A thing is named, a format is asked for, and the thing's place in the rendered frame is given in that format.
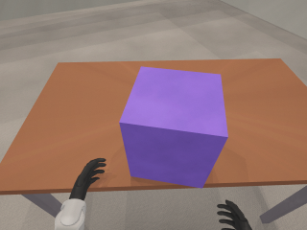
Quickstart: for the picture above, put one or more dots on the carton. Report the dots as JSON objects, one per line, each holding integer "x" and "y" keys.
{"x": 174, "y": 125}

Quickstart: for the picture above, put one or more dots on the table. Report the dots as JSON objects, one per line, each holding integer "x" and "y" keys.
{"x": 75, "y": 119}

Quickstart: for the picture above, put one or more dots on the left robot forearm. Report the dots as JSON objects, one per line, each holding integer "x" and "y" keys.
{"x": 71, "y": 215}

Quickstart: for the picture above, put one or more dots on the robot right hand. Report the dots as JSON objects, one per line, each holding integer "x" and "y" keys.
{"x": 239, "y": 221}

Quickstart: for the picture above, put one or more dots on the robot left hand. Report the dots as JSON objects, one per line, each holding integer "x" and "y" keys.
{"x": 85, "y": 179}

